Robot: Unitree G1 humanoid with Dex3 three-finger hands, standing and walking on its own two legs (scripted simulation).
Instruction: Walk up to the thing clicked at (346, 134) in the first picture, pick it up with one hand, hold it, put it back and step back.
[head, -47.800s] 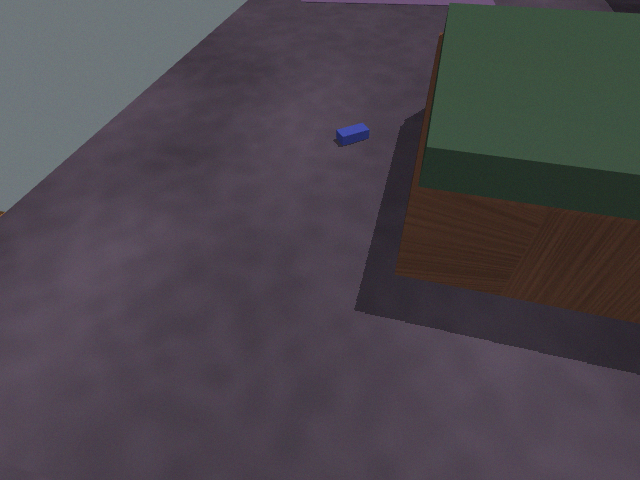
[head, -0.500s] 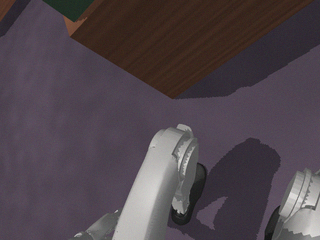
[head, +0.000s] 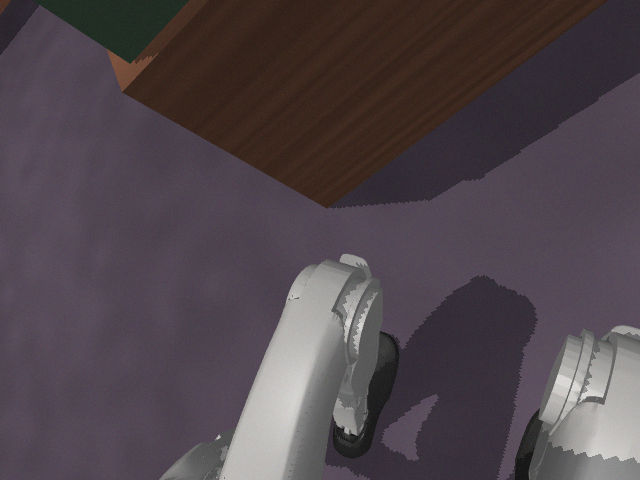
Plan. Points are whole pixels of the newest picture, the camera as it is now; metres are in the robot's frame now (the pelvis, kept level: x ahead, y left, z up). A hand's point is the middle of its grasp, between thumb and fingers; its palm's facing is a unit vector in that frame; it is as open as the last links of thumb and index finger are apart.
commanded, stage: settle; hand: right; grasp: from above
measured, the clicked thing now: out of the picture +0.44 -0.33 -0.26
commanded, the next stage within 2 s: lift in 0.54 s
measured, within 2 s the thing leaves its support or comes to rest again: neither
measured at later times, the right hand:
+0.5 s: hand out of the picture +0.41 -0.34 -0.14, palm faces -0.46 +0.13 -0.88, open 10.7 cm
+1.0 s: hand out of the picture +0.38 -0.35 -0.06, palm faces -0.47 +0.12 -0.88, open 10.7 cm
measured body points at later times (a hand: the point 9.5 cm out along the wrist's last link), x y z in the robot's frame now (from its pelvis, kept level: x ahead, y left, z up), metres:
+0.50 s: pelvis +0.00 +0.01 +0.03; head +0.22 -0.08 +0.40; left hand +0.09 +0.27 -0.08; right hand +0.43 -0.34 -0.09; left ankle +0.11 +0.13 -0.27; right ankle +0.06 -0.13 -0.27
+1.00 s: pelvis -0.01 +0.00 +0.07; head +0.19 -0.07 +0.47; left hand +0.09 +0.27 -0.04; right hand +0.41 -0.35 -0.01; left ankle +0.11 +0.13 -0.27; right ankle +0.06 -0.13 -0.27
